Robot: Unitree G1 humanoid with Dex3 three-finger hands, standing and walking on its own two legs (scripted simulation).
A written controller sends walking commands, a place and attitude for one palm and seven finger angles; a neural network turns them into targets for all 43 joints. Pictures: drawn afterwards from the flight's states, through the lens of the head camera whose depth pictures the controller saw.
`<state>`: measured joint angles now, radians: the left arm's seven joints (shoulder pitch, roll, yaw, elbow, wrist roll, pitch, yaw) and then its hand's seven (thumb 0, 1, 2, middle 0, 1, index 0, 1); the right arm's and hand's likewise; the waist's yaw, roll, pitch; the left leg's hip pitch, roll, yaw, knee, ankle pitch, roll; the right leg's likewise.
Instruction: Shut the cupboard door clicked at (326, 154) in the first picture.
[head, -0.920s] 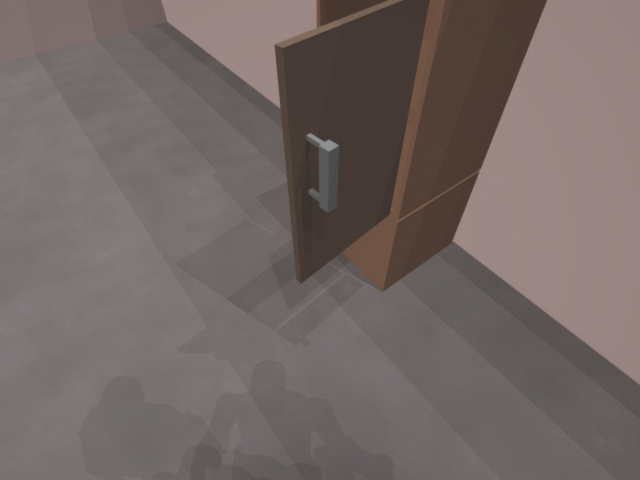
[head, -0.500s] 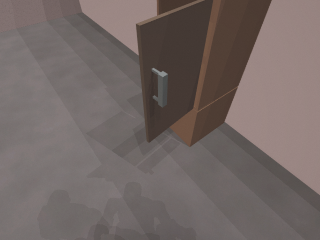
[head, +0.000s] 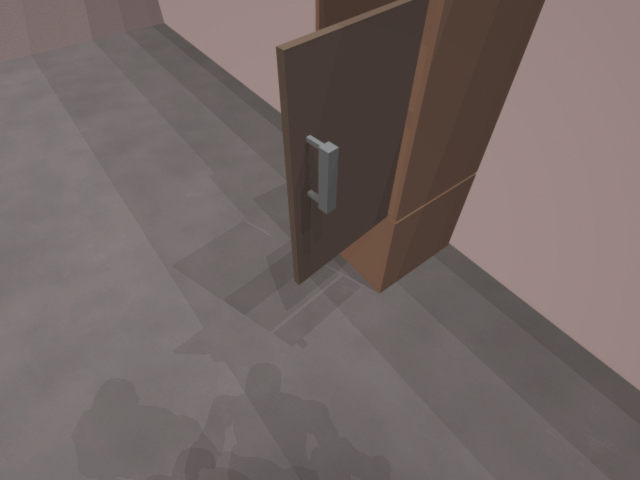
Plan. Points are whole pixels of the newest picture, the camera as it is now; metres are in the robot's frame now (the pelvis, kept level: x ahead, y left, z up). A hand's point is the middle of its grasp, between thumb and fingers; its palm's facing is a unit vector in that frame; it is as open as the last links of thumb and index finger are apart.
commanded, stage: walk around to get in front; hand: left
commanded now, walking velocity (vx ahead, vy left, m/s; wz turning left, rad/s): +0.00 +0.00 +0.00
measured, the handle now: (319, 174) +0.63 +0.04 +0.00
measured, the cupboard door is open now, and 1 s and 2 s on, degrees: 96 96 96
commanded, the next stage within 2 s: none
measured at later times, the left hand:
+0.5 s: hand out of the picture +0.07 +0.18 -0.18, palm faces -0.15 -0.95 -0.26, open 7.4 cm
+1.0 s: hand out of the picture +0.10 +0.16 -0.19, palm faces -0.36 -0.90 -0.22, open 7.4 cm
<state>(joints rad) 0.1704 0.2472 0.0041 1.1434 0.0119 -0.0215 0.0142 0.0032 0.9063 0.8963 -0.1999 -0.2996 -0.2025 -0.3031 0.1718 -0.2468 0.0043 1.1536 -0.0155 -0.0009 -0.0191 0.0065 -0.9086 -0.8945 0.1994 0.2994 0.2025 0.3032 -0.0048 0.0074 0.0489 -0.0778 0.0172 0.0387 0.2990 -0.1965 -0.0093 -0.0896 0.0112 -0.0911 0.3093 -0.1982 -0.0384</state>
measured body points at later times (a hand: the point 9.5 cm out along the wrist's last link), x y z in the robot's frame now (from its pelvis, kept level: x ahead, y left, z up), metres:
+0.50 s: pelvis -0.02 -0.01 -0.02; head +0.02 -0.05 +0.42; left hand +0.08 +0.23 -0.16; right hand -0.04 -0.26 -0.19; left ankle -0.02 +0.12 -0.75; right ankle -0.05 -0.10 -0.74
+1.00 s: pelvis -0.01 -0.01 -0.01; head +0.04 -0.02 +0.43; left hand +0.12 +0.21 -0.17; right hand +0.01 -0.29 -0.14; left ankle +0.04 +0.12 -0.73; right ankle -0.04 -0.11 -0.75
